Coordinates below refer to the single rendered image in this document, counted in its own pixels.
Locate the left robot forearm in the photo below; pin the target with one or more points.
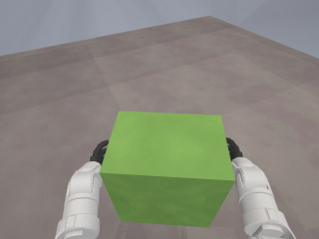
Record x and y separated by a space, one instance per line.
80 216

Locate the right robot forearm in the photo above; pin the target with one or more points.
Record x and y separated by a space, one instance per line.
260 212

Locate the right robot hand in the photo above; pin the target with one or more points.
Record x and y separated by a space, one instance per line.
233 149

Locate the left robot hand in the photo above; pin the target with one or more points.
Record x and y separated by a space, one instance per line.
98 153

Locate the carton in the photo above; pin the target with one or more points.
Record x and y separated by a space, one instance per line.
166 168

